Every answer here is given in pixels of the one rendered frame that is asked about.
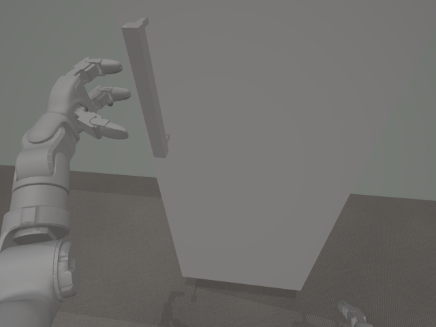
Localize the robot left hand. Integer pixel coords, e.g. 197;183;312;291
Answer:
47;57;131;140

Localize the robot right hand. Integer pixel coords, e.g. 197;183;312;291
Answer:
337;300;373;327

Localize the robot left upper arm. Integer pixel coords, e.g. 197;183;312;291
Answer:
0;239;80;327

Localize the left robot forearm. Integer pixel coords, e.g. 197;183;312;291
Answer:
0;112;80;253

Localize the handle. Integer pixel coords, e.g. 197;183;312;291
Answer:
121;17;170;158

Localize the fridge door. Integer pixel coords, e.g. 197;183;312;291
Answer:
110;0;436;291

